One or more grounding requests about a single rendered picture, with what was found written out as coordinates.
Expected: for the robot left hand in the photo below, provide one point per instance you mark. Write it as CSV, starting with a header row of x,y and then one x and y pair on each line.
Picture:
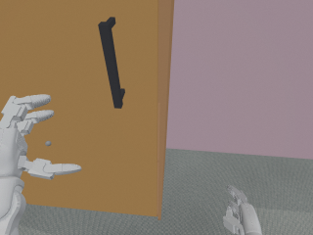
x,y
14,125

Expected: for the left robot forearm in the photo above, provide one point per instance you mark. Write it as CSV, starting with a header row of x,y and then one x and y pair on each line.
x,y
12,204

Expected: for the robot right hand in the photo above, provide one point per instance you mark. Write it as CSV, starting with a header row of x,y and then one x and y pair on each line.
x,y
246,219

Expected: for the handle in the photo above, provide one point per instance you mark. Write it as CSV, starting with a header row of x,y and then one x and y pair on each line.
x,y
105,29

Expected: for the wardrobe door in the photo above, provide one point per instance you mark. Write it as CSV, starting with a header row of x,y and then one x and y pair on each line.
x,y
54,47

